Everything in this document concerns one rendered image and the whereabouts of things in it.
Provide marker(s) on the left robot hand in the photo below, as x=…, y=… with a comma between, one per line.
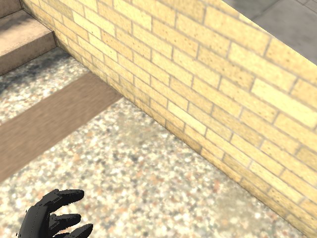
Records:
x=39, y=223

